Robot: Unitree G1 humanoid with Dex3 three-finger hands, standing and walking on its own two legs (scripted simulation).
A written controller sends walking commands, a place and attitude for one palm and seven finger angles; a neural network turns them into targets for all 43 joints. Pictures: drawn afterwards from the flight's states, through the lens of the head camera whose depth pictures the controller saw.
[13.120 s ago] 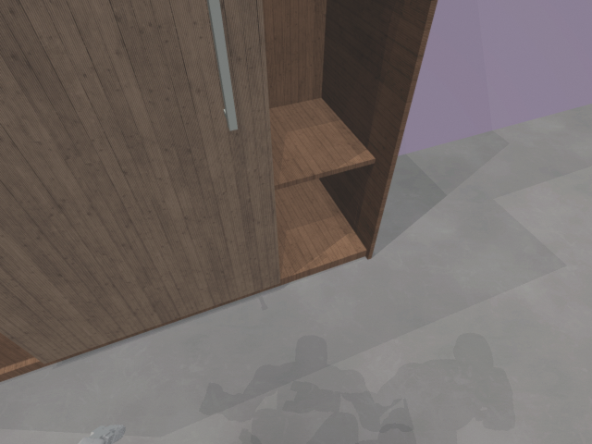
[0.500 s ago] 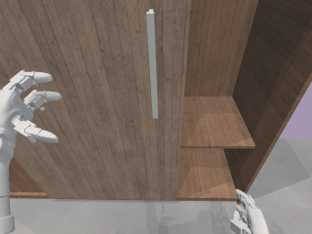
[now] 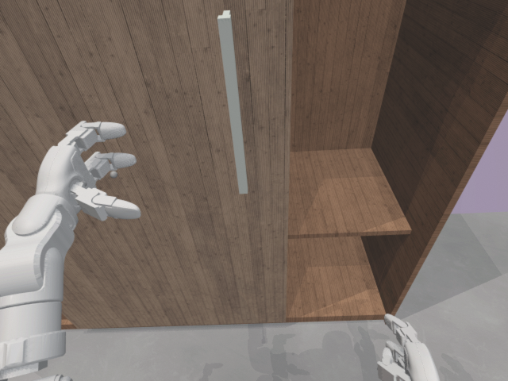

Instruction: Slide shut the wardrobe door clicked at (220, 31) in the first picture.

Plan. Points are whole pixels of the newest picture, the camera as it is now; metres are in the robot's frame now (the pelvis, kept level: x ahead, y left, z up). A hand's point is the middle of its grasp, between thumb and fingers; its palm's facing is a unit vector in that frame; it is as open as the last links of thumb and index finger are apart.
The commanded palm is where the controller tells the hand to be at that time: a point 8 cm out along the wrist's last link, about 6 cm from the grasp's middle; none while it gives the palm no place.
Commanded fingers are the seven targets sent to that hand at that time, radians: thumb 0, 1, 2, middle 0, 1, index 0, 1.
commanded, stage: move the hooked fingers beside the handle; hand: left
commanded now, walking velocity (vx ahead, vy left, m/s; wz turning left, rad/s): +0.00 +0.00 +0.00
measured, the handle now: (236, 115) +0.50 +0.08 +0.21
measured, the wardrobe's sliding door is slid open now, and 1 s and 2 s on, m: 0.39 0.39 0.39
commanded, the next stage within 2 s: feel for the door with the fingertips in 1.88 s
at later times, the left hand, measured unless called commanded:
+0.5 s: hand (165, 146) +0.38 +0.16 +0.23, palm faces +0.10 -0.99 -0.01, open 14.0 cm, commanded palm +0.35 +0.22 +0.22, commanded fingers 0.00 -0.50 0.30 -0.30 -1.20 -0.30 -1.20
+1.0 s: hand (200, 128) +0.44 +0.13 +0.22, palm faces +0.07 -1.00 +0.01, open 14.0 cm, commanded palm +0.41 +0.19 +0.22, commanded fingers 0.00 -0.50 0.30 -0.30 -1.20 -0.30 -1.20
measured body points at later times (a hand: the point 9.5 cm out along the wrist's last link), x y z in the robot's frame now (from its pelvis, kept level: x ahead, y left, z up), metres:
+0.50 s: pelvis +0.01 -0.01 +0.00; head -0.02 -0.04 +0.45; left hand +0.36 +0.22 +0.23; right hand +0.18 -0.25 -0.09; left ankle +0.07 +0.13 -0.73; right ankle -0.06 -0.09 -0.73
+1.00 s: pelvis +0.01 +0.00 +0.00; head +0.00 -0.03 +0.45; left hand +0.43 +0.18 +0.22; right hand +0.14 -0.26 -0.12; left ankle +0.07 +0.13 -0.73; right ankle -0.06 -0.09 -0.73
